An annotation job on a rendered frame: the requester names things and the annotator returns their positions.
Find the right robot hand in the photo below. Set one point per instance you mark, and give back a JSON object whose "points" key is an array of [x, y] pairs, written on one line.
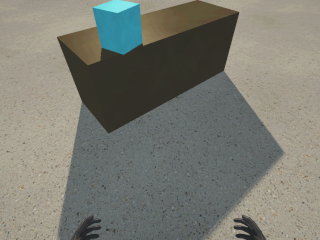
{"points": [[252, 229]]}

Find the carton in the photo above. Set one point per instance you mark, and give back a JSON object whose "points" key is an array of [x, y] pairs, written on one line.
{"points": [[119, 25]]}

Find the pedestal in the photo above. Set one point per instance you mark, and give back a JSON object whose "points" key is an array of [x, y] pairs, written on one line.
{"points": [[182, 46]]}

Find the left robot hand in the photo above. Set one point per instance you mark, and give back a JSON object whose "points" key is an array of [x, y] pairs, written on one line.
{"points": [[84, 229]]}

